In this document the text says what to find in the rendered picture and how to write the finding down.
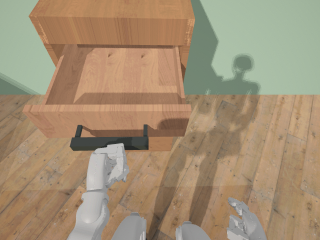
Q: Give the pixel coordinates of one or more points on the robot left forearm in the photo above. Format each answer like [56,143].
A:
[91,217]

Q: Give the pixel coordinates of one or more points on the handle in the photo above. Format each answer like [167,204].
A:
[79,143]

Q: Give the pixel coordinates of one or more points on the right robot thigh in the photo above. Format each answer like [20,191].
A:
[190,232]

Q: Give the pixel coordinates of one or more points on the cabinet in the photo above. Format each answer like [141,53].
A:
[116,22]

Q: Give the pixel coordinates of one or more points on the robot right shin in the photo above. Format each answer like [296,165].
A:
[186,222]

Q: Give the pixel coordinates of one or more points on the robot left hand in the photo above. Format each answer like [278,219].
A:
[104,160]

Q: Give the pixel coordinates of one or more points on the robot right hand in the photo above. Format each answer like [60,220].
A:
[247,228]

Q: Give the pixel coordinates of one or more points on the drawer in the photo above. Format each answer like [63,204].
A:
[113,90]

